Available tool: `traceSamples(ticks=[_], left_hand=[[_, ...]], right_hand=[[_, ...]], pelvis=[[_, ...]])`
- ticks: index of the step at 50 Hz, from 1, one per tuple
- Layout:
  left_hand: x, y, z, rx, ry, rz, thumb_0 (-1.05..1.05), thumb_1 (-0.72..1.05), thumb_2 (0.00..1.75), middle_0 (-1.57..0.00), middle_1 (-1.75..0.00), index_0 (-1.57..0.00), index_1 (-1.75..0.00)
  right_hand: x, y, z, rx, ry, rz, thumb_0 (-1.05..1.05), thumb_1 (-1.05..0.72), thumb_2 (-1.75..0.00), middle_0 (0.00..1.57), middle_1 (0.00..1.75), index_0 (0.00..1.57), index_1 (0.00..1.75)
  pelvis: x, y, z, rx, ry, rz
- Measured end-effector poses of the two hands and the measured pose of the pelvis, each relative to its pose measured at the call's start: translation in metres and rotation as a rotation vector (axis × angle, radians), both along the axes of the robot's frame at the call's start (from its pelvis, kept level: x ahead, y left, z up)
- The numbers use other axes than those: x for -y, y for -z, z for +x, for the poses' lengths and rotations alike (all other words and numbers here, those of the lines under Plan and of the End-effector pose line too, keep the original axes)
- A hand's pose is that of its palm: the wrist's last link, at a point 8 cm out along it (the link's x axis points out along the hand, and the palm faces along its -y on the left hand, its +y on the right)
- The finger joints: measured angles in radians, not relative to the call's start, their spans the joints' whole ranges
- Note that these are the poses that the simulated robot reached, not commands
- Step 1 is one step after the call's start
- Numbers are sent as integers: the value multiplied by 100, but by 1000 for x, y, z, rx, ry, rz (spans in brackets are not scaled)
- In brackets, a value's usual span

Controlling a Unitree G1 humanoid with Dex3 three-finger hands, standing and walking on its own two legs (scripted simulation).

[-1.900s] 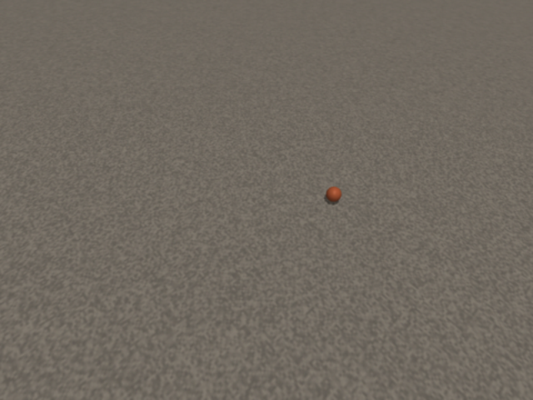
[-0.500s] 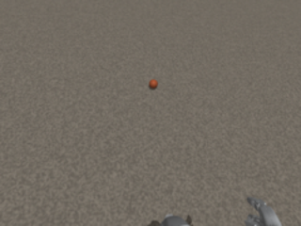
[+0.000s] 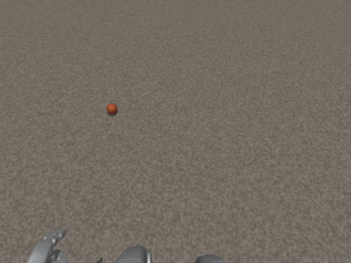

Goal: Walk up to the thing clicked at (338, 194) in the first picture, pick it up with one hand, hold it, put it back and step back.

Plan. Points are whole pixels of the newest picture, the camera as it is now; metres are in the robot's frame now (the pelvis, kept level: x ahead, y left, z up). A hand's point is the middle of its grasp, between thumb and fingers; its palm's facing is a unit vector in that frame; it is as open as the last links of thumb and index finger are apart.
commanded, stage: walk up
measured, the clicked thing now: (111, 108) +1.19 +0.44 -0.72
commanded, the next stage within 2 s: stand in 1.62 s
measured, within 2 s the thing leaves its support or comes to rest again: neither
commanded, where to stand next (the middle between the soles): +0.04 +0.00 m, yaw -25 degrees
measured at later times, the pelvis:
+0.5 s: pelvis +0.00 +0.00 -0.01, yaw -15 degrees
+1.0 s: pelvis -0.02 -0.01 -0.02, yaw -23 degrees
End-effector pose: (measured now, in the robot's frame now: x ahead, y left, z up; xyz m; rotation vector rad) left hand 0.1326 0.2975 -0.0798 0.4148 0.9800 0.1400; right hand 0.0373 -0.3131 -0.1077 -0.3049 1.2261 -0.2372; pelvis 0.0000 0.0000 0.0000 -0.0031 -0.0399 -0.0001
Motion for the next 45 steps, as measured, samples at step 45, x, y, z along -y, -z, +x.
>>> traceSamples(ticks=[45], left_hand=[[38,35,52,-101,293,23,1,90,90,-21,-30,-20,-30]], right_hand=[[-5,9,-75,119,265,-27,1,-91,-90,20,30,20,30]], pelvis=[[0,17,-11,3,389,-6]])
